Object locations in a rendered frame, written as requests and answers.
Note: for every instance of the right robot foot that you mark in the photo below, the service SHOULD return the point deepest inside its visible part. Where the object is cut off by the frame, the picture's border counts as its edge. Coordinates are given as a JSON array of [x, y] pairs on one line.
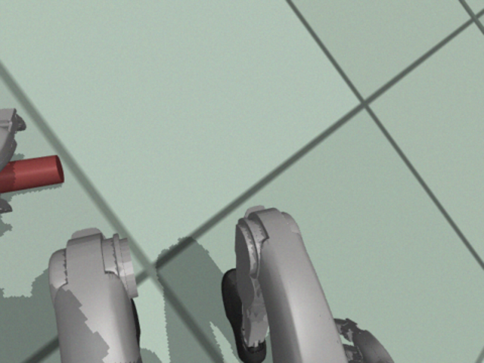
[[233, 311]]

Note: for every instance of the can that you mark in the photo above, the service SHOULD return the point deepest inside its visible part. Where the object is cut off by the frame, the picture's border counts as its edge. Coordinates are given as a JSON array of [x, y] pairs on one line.
[[31, 173]]

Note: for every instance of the left robot hand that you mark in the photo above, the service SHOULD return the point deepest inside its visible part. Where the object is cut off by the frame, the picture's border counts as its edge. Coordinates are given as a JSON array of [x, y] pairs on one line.
[[10, 123]]

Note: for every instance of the right robot hand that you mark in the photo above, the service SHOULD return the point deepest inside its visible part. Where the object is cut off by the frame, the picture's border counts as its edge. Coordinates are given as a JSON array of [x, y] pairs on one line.
[[366, 349]]

